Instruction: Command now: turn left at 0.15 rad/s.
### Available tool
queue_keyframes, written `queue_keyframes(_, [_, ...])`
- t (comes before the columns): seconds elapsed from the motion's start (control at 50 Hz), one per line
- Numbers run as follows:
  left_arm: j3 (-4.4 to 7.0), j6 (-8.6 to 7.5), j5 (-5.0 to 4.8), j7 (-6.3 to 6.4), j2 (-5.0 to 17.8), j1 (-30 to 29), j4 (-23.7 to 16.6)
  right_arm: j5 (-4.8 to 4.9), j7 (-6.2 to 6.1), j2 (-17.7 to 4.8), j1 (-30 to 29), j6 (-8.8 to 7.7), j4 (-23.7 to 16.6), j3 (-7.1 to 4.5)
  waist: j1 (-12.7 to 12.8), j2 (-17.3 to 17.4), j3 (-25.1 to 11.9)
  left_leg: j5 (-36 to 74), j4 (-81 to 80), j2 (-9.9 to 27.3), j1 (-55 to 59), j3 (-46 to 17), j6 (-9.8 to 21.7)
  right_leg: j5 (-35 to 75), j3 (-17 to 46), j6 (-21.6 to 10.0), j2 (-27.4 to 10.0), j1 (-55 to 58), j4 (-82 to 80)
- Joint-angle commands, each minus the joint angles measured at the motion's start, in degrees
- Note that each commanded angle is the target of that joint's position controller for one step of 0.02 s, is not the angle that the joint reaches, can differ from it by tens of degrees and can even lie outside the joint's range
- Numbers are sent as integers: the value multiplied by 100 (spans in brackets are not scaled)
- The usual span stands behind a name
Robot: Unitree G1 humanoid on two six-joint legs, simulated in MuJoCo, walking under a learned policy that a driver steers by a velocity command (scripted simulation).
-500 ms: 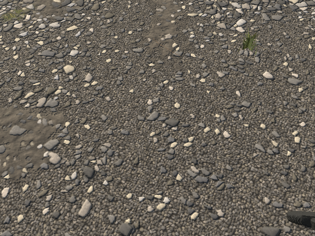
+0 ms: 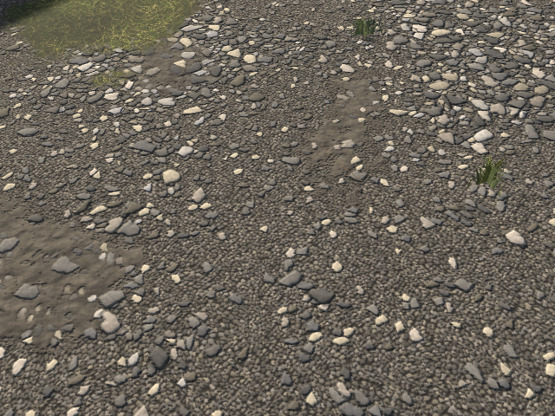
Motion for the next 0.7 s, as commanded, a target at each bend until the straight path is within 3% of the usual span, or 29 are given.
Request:
queue_keyframes(0.02, [246, -35, -60, 25, 844, 56, -269, 3, 73, -157, 94, -109, -221, 11, 79, -1183, -360, 248, -1851, 95, 715, 266, 199, -1543, 1462, -995, -1110, 594, -1254])
queue_keyframes(0.06, [248, -54, -119, 34, 819, 347, -133, -94, 90, -190, 356, -124, -57, -10, 8, -929, -104, 1035, -2834, 73, 1437, 216, 530, -1983, 1277, -636, -885, 36, -1151])
queue_keyframes(0.08, [223, -110, -72, -7, 746, 358, -154, -192, 77, -420, 435, -151, -112, -27, 35, -505, -102, 1074, -2914, 604, 1751, -415, 772, -1841, 1018, -344, -705, -368, -729])
queue_keyframes(0.1, [168, -210, -52, -74, 521, 275, -306, -219, 69, -518, 278, -192, 43, -55, 291, 761, -91, 516, -3073, 1022, 869, -973, 1095, -1177, 115, -38, -171, 59, -440])
queue_keyframes(0.12, [187, -258, -17, -82, 606, -105, -344, -255, 82, -175, 21, -252, -64, 40, 155, 882, 10, -151, -3420, 1022, 215, -1056, 1119, -595, 37, 109, -148, 660, -222])
queue_keyframes(0.14, [203, -271, -3, -97, 598, -274, -346, -295, 70, -29, -113, -307, -59, 91, 154, 836, 69, -547, -3489, 894, 52, -939, 922, -297, 51, 108, -136, 926, -201])
queue_keyframes(0.16, [199, -260, 33, -86, 536, -251, -280, -282, 52, -102, -88, -346, -30, 77, 140, 744, 84, -606, -3465, 748, -1, -798, 757, -247, 38, 80, -126, 1084, -150])
queue_keyframes(0.2, [225, -254, 23, -95, 564, -88, -215, -185, 21, -120, 64, -402, 55, 76, 118, 542, 214, -428, -3353, 654, 38, -671, 637, -220, 111, -6, -153, 1061, -201])
queue_keyframes(0.24, [229, -277, -10, -93, 548, 8, -148, -129, -18, -86, 224, -407, 126, 79, 68, 303, 294, -189, -3189, 573, 155, -562, 620, -244, 137, -60, -166, 943, -263])
queue_keyframes(0.34, [231, -307, -17, -74, 492, 116, -65, -105, -41, 38, 370, -396, 231, 82, -11, -46, 175, 331, -2903, 464, 420, -409, 631, -70, 167, -97, -191, 908, -271])
queue_keyframes(0.5, [248, -286, -41, -22, 496, 198, -62, -72, -22, 130, 390, -416, 415, 65, -20, -52, -95, 1129, -2627, 363, 596, -253, 552, 656, 194, -220, -250, 1119, -37])
queue_keyframes(0.7, [251, -219, -71, 33, 430, 112, -30, -63, -59, 116, 427, -429, 679, 46, -27, 31, -57, 1313, -2605, 338, 578, -226, 488, 817, 157, -264, -229, 1228, 67])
